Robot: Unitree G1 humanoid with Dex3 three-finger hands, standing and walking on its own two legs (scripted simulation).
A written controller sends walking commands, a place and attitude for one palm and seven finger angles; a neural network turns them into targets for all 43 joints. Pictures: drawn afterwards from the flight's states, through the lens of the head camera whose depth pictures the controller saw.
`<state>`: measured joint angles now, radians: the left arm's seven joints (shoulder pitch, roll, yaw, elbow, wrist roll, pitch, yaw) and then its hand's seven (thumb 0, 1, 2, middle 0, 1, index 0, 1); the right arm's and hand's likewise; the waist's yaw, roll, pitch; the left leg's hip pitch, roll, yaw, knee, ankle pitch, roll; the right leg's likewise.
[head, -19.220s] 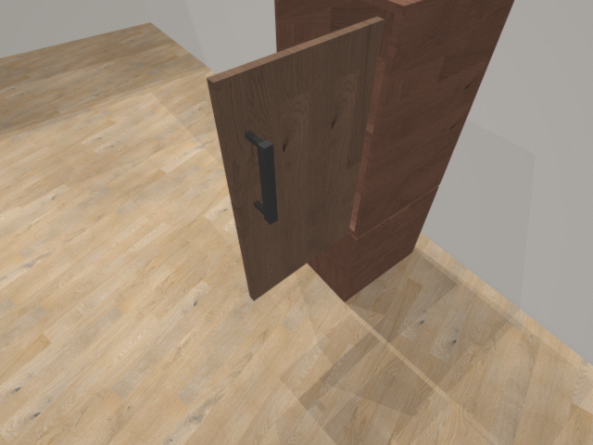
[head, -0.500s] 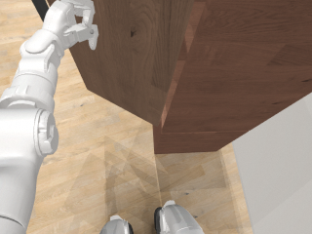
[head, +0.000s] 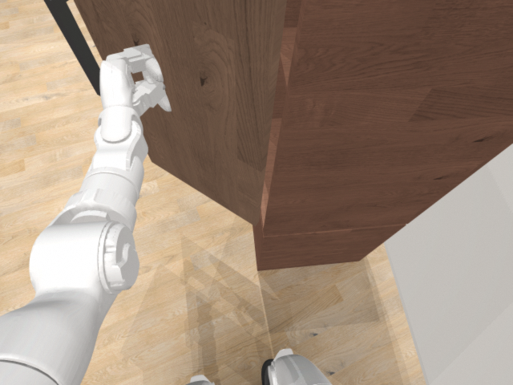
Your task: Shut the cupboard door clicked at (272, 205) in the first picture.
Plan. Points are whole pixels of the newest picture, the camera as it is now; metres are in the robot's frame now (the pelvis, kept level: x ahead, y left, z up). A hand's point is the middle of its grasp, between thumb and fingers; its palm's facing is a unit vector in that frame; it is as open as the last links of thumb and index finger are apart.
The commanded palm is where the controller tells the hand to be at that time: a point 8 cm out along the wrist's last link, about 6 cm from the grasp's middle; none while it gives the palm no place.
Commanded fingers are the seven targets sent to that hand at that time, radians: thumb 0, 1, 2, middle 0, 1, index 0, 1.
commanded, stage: pull the fist back off the door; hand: left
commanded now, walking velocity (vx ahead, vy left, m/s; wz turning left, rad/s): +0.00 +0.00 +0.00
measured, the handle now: (91, 45) +0.64 +0.18 +0.10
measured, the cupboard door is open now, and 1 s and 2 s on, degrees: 51 51 51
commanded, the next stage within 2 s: draw the hand back to the body in 0.50 s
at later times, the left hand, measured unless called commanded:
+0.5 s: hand (159, 126) +0.46 +0.07 +0.12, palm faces -0.03 -1.00 -0.03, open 3.1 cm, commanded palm +0.44 +0.13 +0.11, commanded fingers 0.00 0.90 0.90 -1.30 -1.50 -1.30 -1.50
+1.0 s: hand (89, 175) +0.38 +0.14 +0.13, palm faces +0.03 -1.00 -0.01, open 3.1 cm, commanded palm +0.34 +0.19 +0.15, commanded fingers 0.00 0.90 0.90 -1.30 -1.50 -1.30 -1.50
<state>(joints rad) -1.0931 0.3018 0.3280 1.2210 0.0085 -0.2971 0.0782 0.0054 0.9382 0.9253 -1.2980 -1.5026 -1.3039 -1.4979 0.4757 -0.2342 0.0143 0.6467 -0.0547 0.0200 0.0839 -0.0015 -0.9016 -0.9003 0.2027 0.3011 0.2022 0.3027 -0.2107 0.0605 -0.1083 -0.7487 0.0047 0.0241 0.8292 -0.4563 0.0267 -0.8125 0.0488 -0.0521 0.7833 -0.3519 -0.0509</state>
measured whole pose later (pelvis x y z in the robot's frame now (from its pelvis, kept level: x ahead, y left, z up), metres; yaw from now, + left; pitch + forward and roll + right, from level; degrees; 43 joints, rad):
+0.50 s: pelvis -0.03 +0.01 +0.00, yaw +1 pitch +15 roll -1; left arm -0.93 0.18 0.15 1.13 -0.05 -0.41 0.08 0.02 0.90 0.90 -1.30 -1.50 -1.31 -1.50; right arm 0.35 -0.27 -0.01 0.67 -0.01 -0.02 0.03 0.00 -0.90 -0.90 0.20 0.30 0.20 0.30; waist -0.15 0.03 -0.09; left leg -0.66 -0.02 0.02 0.82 -0.42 0.04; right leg -0.72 0.02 -0.06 0.78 -0.32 -0.04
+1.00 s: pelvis -0.01 +0.01 +0.02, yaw +0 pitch +8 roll -1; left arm -0.41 0.19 0.16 0.56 -0.16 -0.22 -0.04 0.02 0.90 0.90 -1.30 -1.50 -1.30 -1.50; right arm 0.40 -0.26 -0.01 0.63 0.04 0.00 -0.01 0.01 -0.90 -0.90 0.20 0.30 0.20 0.30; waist -0.06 0.05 -0.10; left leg -0.40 -0.01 0.04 0.66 -0.39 0.04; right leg -0.47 0.04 -0.03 0.63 -0.29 -0.03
